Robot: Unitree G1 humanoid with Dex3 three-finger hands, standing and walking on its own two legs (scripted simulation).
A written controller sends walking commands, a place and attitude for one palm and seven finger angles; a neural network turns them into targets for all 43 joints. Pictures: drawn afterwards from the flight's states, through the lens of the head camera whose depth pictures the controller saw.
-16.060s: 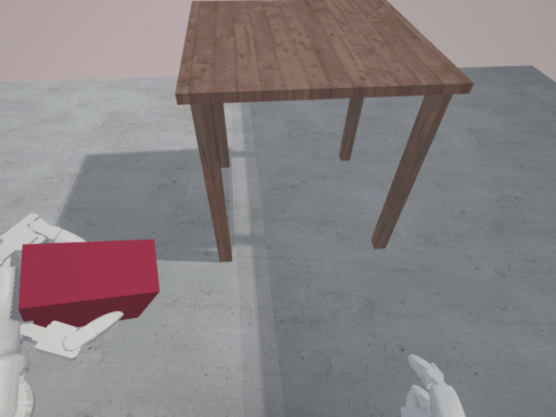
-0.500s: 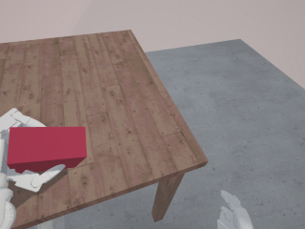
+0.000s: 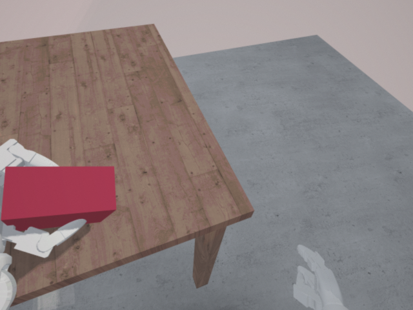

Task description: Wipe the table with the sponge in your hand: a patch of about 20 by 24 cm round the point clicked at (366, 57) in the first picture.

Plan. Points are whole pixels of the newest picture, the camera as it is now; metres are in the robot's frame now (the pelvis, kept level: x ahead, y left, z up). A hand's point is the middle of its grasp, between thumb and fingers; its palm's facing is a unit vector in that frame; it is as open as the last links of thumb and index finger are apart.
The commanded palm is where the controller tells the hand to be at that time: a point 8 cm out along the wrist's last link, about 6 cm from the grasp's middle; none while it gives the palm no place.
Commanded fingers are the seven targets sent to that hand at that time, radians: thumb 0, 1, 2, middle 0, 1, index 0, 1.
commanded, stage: shuffle to correct the standing spot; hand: left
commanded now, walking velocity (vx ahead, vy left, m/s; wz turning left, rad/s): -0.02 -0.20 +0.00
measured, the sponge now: (77, 199) +0.23 +0.21 +0.14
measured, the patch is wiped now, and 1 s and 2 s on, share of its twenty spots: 0.00 0.00 0.00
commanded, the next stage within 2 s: come to a stop and stand still in 1.18 s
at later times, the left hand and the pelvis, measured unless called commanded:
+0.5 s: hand (59, 202) +0.22 +0.22 +0.16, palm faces +0.33 -0.83 -0.44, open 10.1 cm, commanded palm +0.16 +0.26 +0.18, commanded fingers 0.00 0.10 1.30 -1.20 -1.60 -1.20 -1.60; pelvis +0.00 -0.02 +0.00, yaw +1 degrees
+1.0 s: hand (63, 210) +0.21 +0.22 +0.16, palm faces +0.36 -0.85 -0.38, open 10.1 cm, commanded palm +0.15 +0.26 +0.18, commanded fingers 0.00 0.10 1.30 -1.20 -1.60 -1.20 -1.60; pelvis +0.00 -0.03 +0.00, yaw +1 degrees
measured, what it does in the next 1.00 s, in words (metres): stands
